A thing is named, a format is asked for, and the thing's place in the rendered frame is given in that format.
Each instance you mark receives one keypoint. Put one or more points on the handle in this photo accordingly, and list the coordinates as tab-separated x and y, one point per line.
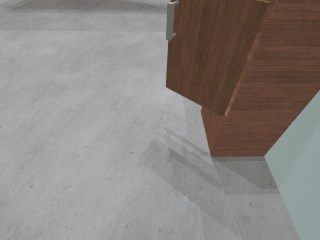
170	20

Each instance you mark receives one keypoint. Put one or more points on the cupboard door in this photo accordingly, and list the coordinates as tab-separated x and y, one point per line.
213	40

